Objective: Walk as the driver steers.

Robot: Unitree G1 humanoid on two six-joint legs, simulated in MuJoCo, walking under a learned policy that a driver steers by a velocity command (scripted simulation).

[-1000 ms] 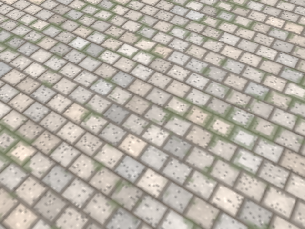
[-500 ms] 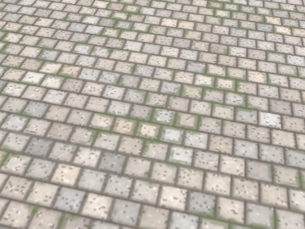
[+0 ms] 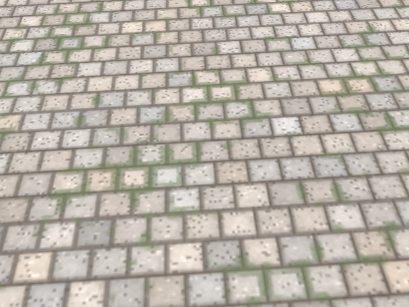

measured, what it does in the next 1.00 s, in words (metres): walks ahead: left foot, then right foot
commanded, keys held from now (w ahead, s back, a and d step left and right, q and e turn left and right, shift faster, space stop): e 0.06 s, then no key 0.20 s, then w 0.28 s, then no key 0.46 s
